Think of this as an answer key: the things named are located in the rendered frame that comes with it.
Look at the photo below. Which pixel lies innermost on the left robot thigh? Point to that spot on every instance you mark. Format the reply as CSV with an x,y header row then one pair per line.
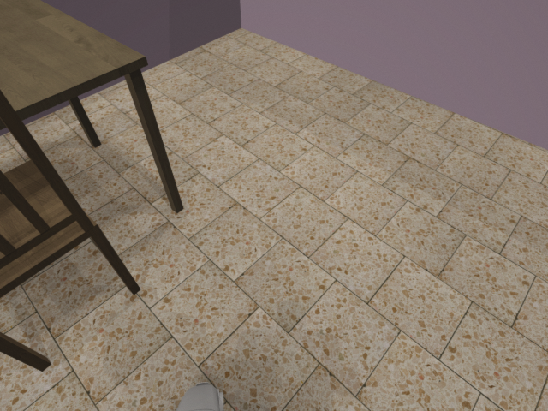
x,y
202,398

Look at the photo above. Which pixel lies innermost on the table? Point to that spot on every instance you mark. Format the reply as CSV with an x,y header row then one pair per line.
x,y
48,57

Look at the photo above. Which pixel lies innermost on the chair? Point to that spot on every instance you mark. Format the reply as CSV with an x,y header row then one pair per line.
x,y
40,221

